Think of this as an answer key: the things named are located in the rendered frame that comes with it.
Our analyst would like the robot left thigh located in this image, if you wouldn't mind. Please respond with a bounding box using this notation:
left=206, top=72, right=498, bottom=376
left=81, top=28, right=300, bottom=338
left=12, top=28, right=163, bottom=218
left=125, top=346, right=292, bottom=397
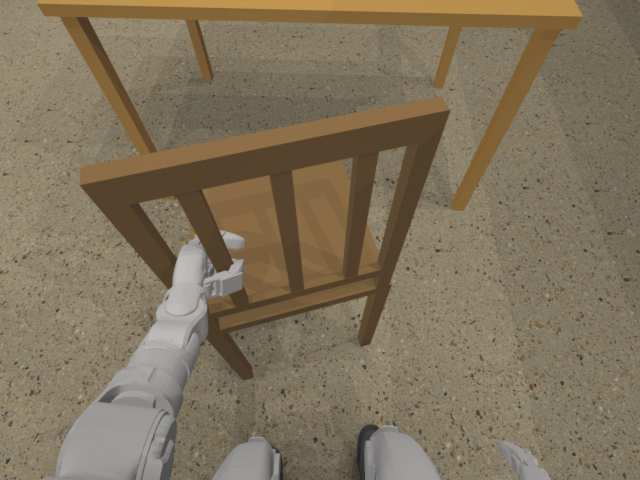
left=212, top=442, right=281, bottom=480

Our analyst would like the left robot forearm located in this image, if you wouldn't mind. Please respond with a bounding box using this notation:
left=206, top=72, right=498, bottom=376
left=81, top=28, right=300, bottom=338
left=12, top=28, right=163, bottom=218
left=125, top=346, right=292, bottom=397
left=55, top=283, right=208, bottom=477

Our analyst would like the robot left hand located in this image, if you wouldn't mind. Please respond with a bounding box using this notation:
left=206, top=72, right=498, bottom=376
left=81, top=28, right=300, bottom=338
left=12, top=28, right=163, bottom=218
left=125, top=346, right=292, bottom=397
left=172, top=230, right=245, bottom=300

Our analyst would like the robot left shin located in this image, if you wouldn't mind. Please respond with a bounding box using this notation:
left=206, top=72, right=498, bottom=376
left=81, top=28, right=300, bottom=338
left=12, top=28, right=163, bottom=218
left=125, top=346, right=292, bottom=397
left=248, top=437, right=273, bottom=449

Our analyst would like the table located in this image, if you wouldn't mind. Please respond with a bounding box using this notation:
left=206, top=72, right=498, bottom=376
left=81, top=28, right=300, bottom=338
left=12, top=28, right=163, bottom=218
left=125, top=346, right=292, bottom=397
left=37, top=0, right=583, bottom=211

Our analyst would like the robot right hand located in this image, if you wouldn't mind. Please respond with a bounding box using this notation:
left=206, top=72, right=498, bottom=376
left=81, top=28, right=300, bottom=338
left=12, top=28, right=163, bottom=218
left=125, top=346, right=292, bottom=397
left=495, top=441, right=551, bottom=480

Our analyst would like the left robot upper arm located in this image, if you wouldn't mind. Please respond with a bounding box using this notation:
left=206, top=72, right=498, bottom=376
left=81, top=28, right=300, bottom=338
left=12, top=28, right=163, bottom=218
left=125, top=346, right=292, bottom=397
left=39, top=402, right=177, bottom=480

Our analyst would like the chair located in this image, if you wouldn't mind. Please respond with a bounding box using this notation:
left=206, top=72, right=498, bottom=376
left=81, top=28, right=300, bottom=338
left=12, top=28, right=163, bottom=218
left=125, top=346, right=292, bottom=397
left=79, top=96, right=451, bottom=380

